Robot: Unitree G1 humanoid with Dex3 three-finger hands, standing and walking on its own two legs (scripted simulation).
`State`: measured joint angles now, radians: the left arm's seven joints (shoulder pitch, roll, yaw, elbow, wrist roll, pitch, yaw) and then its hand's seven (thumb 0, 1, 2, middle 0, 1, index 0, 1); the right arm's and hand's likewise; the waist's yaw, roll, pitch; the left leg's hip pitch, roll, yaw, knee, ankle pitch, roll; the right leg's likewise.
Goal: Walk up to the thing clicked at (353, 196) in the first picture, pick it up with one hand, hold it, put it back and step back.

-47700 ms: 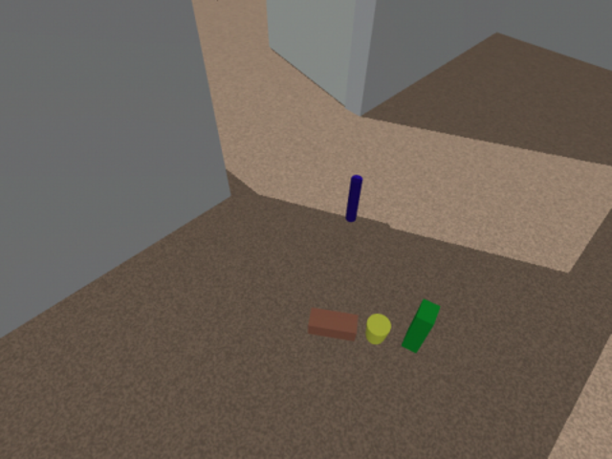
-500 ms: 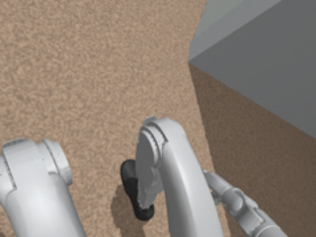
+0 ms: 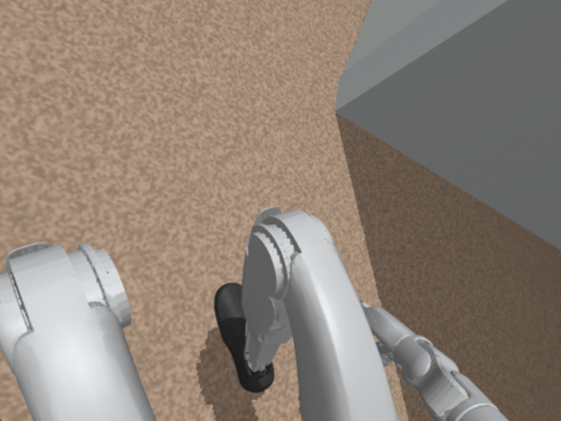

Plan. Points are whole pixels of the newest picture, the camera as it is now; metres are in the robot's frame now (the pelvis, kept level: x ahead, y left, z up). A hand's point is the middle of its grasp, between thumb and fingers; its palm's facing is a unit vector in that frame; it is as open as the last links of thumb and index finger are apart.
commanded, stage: withdraw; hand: left
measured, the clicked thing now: out of the picture +0.42 +0.33 -0.17
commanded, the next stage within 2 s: rise in 0.12 s
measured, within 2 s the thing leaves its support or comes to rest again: neither
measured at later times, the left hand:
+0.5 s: hand out of the picture +0.35 +0.45 -0.02, palm faces +0.46 -0.83 -0.33, open 17.3 cm
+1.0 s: hand out of the picture +0.25 +0.35 +0.17, palm faces +0.42 -0.77 -0.47, open 17.4 cm
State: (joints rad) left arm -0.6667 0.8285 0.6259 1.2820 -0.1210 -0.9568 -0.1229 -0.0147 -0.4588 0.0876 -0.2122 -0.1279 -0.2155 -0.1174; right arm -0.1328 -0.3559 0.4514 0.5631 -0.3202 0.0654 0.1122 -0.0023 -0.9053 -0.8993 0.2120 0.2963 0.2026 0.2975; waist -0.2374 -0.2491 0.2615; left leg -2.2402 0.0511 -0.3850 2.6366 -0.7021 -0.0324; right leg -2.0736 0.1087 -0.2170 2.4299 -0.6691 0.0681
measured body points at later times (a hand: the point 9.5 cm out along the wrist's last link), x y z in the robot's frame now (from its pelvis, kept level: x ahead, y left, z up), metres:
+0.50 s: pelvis +0.00 -0.01 +0.05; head +0.19 +0.13 +0.44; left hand +0.32 +0.49 +0.00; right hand +0.19 -0.24 -0.04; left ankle +0.08 +0.13 -0.25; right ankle +0.13 -0.12 -0.25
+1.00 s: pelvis +0.04 -0.02 +0.25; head +0.19 +0.05 +0.67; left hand +0.23 +0.39 +0.20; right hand +0.27 -0.22 +0.14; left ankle +0.08 +0.13 -0.25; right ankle +0.13 -0.13 -0.25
